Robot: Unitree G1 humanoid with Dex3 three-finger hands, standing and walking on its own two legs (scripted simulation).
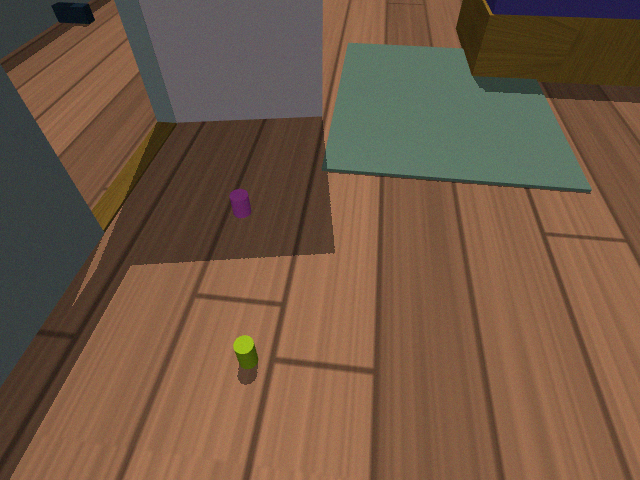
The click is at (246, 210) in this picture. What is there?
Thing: mug
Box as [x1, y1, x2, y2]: [229, 188, 250, 217]
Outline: 239,188 232,191 229,196 234,215 237,217 245,217 250,213 248,196 245,190
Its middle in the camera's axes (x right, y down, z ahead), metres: -0.36 -0.21 +1.78
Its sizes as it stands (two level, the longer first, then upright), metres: 0.118 0.084 0.105
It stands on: the floor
